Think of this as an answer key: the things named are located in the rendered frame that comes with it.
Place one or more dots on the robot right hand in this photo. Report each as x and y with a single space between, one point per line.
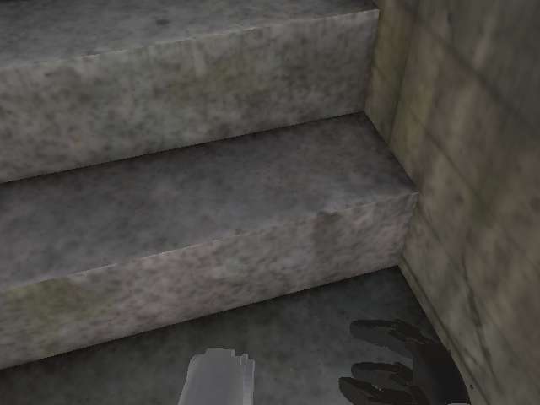
434 379

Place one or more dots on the robot left shin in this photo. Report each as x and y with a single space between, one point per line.
193 358

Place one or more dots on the robot left thigh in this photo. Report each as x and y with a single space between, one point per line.
219 378

